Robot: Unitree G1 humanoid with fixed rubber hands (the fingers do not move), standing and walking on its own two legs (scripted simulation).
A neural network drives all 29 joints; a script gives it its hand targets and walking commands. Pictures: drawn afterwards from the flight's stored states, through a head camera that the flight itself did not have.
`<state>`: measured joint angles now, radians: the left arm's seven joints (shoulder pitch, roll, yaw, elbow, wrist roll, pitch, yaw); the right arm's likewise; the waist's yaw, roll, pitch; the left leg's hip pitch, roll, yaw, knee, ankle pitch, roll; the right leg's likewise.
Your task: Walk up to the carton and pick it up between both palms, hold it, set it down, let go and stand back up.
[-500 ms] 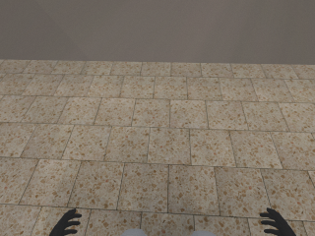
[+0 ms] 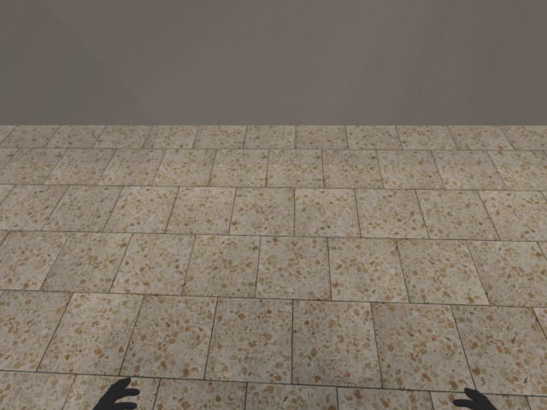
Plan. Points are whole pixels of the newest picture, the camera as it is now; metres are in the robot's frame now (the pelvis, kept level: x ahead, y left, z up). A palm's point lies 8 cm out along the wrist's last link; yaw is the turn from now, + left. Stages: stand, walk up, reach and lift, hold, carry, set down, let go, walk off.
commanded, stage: stand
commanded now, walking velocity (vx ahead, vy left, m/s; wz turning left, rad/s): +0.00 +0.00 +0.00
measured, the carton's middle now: out of the picture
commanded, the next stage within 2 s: walk up in 1.28 s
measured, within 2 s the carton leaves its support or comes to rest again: neither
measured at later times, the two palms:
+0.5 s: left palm out of the picture +0.08 +0.29 -0.10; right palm out of the picture +0.07 -0.30 -0.11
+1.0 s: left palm out of the picture +0.09 +0.30 -0.11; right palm out of the picture +0.08 -0.29 -0.11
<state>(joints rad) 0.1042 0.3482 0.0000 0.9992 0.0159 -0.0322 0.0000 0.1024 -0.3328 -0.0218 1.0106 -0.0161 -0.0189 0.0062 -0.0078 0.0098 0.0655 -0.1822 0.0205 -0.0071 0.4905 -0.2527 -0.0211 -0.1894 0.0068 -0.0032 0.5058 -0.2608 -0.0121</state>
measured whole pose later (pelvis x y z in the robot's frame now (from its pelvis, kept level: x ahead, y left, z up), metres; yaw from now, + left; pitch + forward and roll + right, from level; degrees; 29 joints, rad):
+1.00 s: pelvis +0.00 +0.01 +0.01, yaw -1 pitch -3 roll +0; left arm 0.10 0.35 0.00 1.08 0.02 -0.02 0.00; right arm 0.09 -0.34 -0.03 1.10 -0.02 -0.02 0.01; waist 0.00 0.00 0.07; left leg -0.12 0.02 0.02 0.35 -0.19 -0.01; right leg -0.13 0.01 0.02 0.36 -0.18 0.00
